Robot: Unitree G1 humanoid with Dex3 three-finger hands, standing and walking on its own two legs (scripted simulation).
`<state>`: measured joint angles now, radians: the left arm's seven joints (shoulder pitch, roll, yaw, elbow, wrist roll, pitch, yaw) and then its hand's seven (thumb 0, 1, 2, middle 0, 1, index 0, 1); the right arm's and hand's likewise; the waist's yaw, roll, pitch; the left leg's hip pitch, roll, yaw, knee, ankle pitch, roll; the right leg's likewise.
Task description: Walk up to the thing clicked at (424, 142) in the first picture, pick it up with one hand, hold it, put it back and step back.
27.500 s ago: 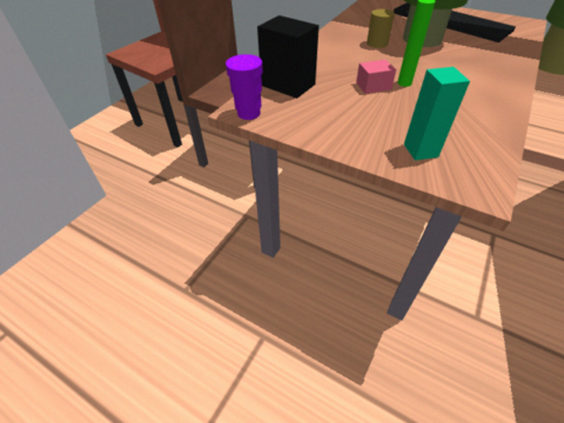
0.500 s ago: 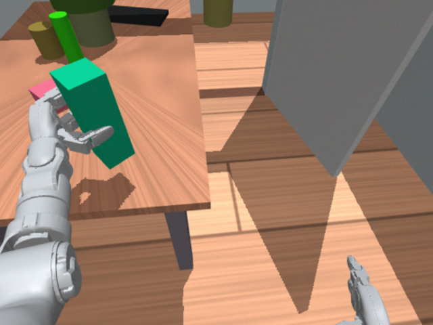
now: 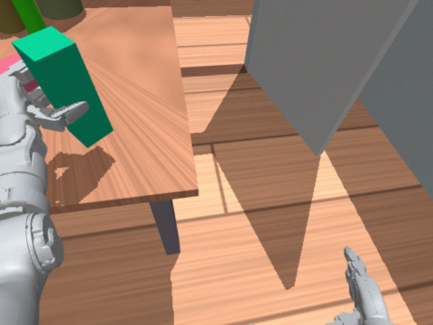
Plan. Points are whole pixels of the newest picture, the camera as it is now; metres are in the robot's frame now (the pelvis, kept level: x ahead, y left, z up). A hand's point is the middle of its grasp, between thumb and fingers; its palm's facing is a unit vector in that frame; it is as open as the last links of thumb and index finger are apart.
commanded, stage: crouch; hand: left
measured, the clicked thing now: (71, 94) +0.51 +0.21 +0.15
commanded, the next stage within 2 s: lower in 0.08 s
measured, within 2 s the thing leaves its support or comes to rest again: rests again in 1.20 s
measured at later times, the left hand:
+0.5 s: hand (63, 105) +0.52 +0.25 +0.11, palm faces +0.26 -0.96 -0.02, open 10.4 cm
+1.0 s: hand (69, 111) +0.53 +0.25 +0.08, palm faces +0.25 -0.97 -0.03, open 10.4 cm
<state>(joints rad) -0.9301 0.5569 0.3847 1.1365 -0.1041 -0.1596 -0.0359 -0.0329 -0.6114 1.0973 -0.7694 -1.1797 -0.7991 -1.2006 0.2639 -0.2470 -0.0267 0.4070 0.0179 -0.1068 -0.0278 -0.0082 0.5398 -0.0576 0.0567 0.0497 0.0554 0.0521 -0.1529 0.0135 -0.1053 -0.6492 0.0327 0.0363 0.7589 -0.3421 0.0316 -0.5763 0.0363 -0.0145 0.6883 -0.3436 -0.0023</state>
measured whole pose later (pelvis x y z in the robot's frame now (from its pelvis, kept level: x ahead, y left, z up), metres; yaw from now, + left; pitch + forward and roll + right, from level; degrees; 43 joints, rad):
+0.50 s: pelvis +0.00 +0.00 -0.01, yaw +0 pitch +18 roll -3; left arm -0.96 0.59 0.41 1.17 -0.08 -0.18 -0.05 -0.03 -0.59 1.07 -0.79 -1.13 -0.82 -1.15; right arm 0.28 -0.24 -0.01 0.34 0.01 -0.07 -0.01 -0.01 0.53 -0.06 0.06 0.05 0.06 0.05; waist -0.17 0.02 -0.12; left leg -0.78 0.04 0.03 0.85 -0.39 0.04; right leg -0.70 0.04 -0.02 0.77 -0.38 0.00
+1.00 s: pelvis +0.01 +0.00 -0.02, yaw +0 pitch +20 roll -3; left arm -0.95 0.62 0.43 1.19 -0.06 -0.22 -0.07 -0.03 -0.57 1.05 -0.78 -1.12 -0.81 -1.14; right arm 0.28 -0.23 0.00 0.28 -0.01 -0.04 0.01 -0.01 0.53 -0.06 0.06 0.05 0.06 0.05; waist -0.19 0.02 -0.13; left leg -0.85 0.04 0.02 0.92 -0.42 0.03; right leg -0.77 0.04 -0.03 0.84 -0.42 0.00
